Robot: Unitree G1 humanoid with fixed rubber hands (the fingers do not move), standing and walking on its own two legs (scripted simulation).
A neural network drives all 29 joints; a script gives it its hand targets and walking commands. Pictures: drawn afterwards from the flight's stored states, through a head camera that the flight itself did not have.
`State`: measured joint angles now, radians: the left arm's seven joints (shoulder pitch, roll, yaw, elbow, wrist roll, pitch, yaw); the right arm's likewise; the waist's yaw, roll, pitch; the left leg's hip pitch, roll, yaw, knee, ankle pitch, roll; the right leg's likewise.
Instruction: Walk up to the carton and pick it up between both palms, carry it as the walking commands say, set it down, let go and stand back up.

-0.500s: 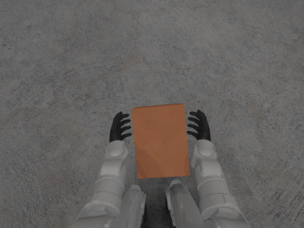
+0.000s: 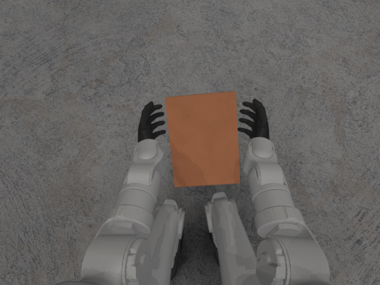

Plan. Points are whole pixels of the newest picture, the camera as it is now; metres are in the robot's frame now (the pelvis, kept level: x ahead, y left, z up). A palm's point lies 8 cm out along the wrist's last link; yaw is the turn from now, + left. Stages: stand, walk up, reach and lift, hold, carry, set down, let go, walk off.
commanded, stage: set down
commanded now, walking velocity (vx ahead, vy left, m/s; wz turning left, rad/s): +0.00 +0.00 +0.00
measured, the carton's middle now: (203, 134) +0.45 -0.04 -0.19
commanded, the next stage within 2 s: none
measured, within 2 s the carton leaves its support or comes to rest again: neither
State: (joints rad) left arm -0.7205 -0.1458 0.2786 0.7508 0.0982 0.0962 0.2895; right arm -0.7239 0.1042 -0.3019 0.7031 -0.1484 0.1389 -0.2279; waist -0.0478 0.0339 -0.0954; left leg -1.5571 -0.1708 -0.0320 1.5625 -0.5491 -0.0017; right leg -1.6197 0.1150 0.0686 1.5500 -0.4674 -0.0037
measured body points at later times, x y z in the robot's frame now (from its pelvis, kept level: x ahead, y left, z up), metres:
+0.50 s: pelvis -0.02 +0.00 -0.07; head +0.23 -0.04 +0.30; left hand +0.45 +0.08 -0.16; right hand +0.44 -0.17 -0.16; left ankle +0.08 +0.10 -0.54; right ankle +0.11 -0.10 -0.54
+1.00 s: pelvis -0.02 +0.00 -0.13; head +0.27 -0.03 +0.20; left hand +0.47 +0.07 -0.25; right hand +0.46 -0.17 -0.25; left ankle +0.08 +0.11 -0.54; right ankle +0.11 -0.10 -0.54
